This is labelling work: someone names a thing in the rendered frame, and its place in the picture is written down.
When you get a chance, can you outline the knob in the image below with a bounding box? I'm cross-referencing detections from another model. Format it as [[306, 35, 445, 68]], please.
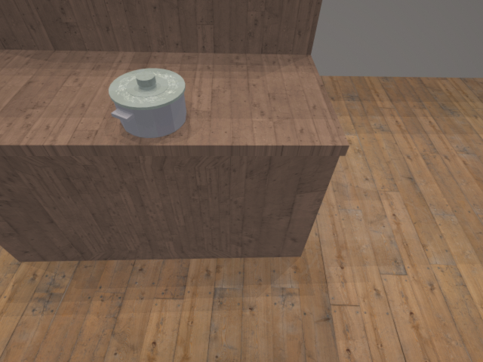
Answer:
[[136, 72, 156, 87]]

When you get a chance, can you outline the lid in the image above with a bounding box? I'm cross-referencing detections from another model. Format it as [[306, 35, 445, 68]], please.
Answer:
[[109, 68, 186, 110]]

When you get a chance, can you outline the table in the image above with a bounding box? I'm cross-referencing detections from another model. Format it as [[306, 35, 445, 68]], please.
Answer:
[[0, 0, 349, 262]]

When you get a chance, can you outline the pot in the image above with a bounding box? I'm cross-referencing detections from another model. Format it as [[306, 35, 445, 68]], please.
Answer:
[[111, 93, 186, 138]]

